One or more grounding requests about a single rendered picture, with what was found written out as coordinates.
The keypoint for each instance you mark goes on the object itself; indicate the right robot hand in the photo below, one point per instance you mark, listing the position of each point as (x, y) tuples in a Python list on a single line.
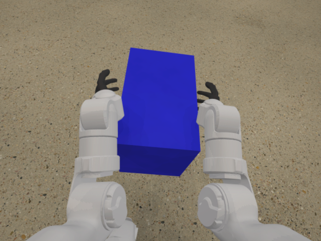
[(212, 95)]

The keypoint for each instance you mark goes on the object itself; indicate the robot left forearm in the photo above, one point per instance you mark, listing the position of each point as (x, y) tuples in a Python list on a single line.
[(98, 133)]

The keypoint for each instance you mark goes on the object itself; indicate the left robot upper arm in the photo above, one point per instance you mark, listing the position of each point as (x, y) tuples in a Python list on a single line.
[(94, 210)]

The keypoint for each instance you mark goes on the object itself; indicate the robot left thigh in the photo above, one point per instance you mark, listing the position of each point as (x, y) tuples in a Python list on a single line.
[(127, 232)]

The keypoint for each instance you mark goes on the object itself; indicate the left robot hand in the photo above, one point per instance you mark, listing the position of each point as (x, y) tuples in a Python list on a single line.
[(102, 83)]

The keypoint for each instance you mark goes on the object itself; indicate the right robot upper arm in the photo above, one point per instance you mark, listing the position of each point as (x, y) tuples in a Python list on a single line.
[(230, 211)]

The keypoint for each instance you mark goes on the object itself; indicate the robot right forearm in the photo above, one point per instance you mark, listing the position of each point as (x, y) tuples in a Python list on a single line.
[(222, 128)]

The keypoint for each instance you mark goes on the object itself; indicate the carton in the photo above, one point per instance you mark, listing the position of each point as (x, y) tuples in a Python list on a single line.
[(158, 133)]

